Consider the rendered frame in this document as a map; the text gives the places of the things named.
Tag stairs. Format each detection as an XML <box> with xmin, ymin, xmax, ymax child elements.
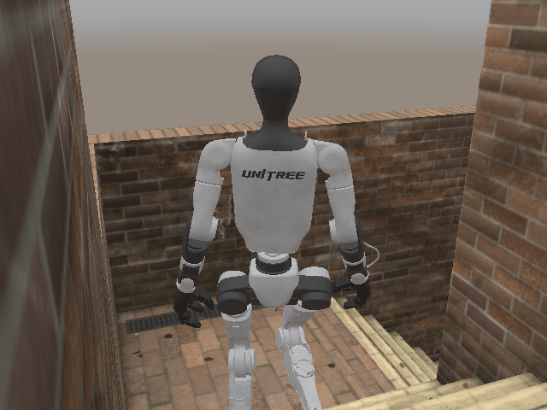
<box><xmin>335</xmin><ymin>297</ymin><xmax>439</xmax><ymax>386</ymax></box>
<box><xmin>322</xmin><ymin>372</ymin><xmax>547</xmax><ymax>410</ymax></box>

